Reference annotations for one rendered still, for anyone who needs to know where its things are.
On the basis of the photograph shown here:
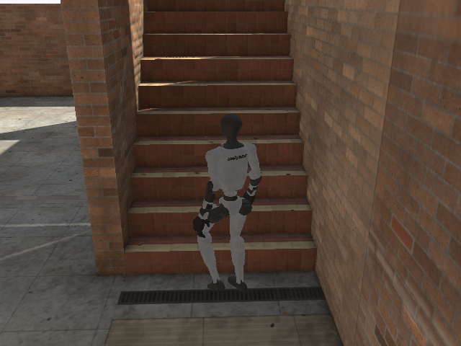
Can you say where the stairs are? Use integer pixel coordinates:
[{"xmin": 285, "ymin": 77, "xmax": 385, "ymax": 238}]
[{"xmin": 124, "ymin": 0, "xmax": 317, "ymax": 275}]

